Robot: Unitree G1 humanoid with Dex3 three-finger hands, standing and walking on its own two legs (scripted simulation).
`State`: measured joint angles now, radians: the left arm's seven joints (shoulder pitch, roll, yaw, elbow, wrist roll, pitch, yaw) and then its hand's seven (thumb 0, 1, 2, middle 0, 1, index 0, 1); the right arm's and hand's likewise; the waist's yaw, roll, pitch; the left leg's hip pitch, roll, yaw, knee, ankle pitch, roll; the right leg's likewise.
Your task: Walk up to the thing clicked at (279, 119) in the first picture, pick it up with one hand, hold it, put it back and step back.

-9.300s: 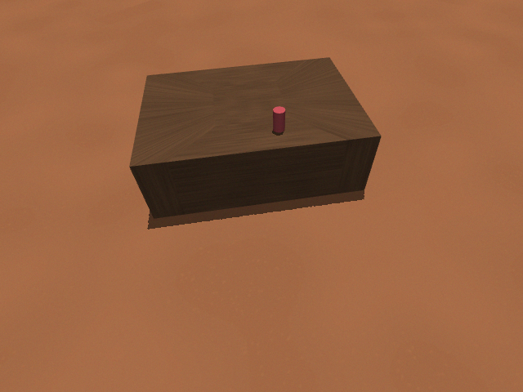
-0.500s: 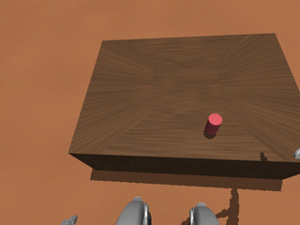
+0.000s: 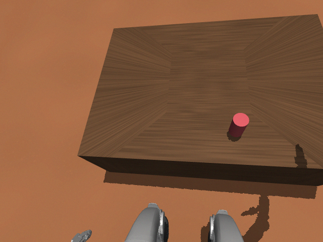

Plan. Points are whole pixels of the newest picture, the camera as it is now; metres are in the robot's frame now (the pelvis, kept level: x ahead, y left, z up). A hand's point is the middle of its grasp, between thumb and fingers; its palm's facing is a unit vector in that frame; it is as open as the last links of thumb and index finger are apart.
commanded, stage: go down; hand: right
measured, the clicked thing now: (238, 125) +0.51 -0.19 -0.28
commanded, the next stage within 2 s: approach in 0.46 s
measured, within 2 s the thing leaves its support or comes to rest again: neither
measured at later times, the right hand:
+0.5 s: hand out of the picture +0.42 -0.37 +0.02, palm faces +0.14 +0.99 -0.09, open 17.5 cm
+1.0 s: hand (302, 116) +0.46 -0.32 -0.10, palm faces +0.05 +1.00 +0.00, open 17.7 cm
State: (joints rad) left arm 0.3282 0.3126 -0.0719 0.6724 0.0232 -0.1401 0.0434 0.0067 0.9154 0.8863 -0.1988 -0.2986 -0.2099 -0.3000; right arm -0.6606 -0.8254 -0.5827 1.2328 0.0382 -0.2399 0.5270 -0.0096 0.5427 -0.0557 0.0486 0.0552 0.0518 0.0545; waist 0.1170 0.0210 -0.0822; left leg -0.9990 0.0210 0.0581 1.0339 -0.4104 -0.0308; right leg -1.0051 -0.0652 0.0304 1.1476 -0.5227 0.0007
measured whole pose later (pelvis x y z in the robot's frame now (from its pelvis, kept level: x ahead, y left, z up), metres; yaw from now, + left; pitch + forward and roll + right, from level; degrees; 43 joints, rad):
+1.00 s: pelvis -0.03 +0.00 -0.14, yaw +3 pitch +34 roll +7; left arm 0.25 0.35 -0.14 0.60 0.06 -0.14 0.00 0.00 0.92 0.88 -0.19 -0.29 -0.20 -0.29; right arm -0.88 -0.88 -0.69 1.30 0.16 -0.54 0.64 -0.01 0.60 -0.03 0.06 0.05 0.06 0.05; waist 0.21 0.01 -0.15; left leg -1.63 0.03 0.07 1.61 -0.57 -0.03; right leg -1.64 -0.06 0.08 1.73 -0.70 0.00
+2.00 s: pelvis -0.07 +0.01 -0.30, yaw +1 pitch +36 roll +6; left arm 0.23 0.33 -0.08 0.59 0.07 0.01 -0.04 0.00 0.92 0.88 -0.20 -0.30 -0.21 -0.30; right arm -1.04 -0.61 -0.49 1.08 0.02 -0.38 0.24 -0.01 0.53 -0.04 0.05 0.04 0.05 0.04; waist 0.22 -0.02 -0.11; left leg -2.13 0.06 0.03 2.11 -0.60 -0.03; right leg -2.13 -0.01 0.09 2.22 -0.72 0.00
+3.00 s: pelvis -0.07 +0.01 -0.30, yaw +2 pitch +36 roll +6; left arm 0.25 0.32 -0.10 0.59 0.08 0.05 -0.05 0.00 0.91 0.89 -0.20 -0.30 -0.20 -0.30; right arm -1.15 -0.64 -0.47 1.16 -0.02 -0.39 0.18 0.00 0.11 -0.54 1.00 0.78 0.96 0.77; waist 0.26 -0.03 -0.08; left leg -2.14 0.06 0.04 2.11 -0.59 -0.03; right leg -2.14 -0.01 0.10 2.22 -0.71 0.00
